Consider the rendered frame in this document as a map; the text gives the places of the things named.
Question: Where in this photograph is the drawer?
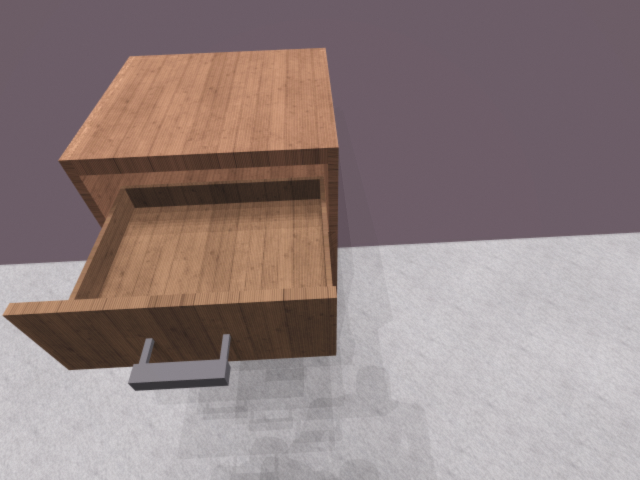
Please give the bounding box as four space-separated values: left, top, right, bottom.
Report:
2 176 337 370

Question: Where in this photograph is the handle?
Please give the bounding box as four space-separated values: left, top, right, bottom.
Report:
128 334 231 391

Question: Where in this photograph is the cabinet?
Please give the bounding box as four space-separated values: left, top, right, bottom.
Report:
58 48 339 346

